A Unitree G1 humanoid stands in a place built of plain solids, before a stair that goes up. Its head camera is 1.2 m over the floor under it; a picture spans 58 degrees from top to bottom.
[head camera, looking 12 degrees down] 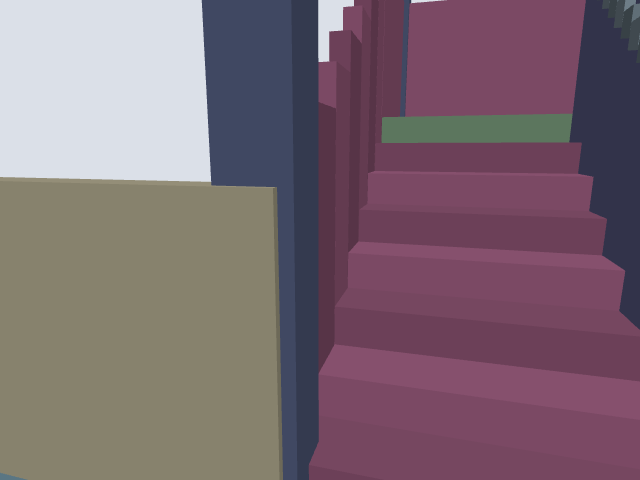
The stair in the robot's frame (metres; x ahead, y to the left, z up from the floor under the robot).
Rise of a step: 0.18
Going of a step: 0.27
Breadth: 1.17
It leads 15 degrees to the right of straight ahead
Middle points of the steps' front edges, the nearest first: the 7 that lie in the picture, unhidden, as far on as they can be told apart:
1.36 -0.56 0.35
1.62 -0.63 0.53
1.88 -0.70 0.70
2.14 -0.77 0.88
2.40 -0.84 1.06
2.66 -0.91 1.23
2.92 -0.99 1.41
